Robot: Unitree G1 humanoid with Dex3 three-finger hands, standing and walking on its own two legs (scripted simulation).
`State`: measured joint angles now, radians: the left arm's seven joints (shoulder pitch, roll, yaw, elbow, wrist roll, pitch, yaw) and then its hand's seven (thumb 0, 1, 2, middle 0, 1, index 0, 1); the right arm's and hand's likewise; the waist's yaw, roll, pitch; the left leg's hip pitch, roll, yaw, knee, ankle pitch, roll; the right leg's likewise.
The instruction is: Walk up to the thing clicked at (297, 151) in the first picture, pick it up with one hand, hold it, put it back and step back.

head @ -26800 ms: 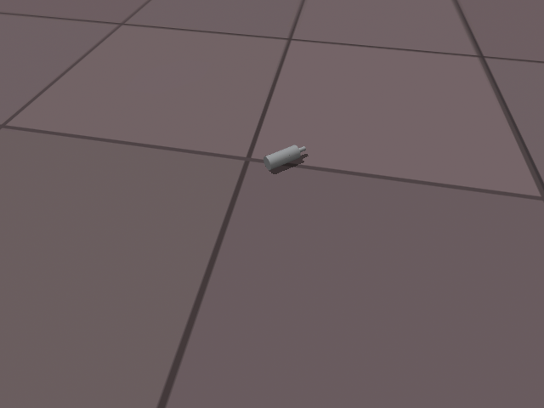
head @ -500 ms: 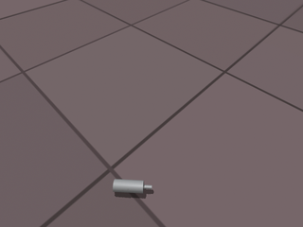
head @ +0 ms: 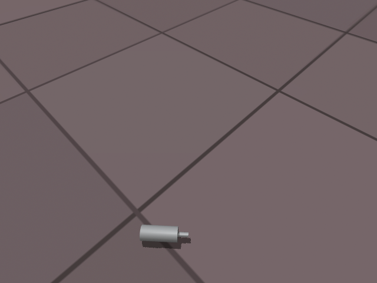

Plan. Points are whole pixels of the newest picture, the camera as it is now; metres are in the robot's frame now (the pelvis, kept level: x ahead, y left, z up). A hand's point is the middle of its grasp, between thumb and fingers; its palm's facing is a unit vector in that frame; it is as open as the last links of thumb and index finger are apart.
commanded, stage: stand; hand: left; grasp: from above
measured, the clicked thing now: (164, 233) +0.45 +0.13 -0.74
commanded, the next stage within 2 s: rise first in 0.64 s
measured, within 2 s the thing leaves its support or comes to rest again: neither
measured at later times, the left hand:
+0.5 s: hand out of the picture +0.07 +0.26 -0.15, palm faces -0.03 -0.94 -0.35, open 7.4 cm
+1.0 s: hand out of the picture +0.15 +0.25 -0.17, palm faces -0.04 -0.93 -0.35, open 9.5 cm
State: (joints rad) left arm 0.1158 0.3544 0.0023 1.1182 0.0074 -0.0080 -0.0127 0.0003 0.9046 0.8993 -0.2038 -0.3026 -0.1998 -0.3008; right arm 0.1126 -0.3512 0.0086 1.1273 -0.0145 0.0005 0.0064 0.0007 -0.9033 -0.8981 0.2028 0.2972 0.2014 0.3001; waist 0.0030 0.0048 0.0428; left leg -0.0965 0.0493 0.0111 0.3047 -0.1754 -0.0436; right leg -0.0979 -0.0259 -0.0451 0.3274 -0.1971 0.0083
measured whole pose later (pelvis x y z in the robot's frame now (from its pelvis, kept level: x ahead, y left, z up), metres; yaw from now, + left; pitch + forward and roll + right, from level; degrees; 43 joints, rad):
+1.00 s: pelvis -0.02 +0.01 -0.02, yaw +0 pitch +6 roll +0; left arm -0.04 0.32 0.14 1.02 0.13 -0.01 -0.02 0.00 0.43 0.97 -0.08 -0.76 -0.09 -0.75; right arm 0.22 -0.25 -0.03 0.78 0.02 -0.04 -0.02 0.00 -0.92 -0.90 0.20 0.30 0.20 0.30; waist -0.02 -0.01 0.01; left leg -0.42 0.05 0.01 0.60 -0.28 -0.03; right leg -0.42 -0.04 -0.03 0.61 -0.29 0.01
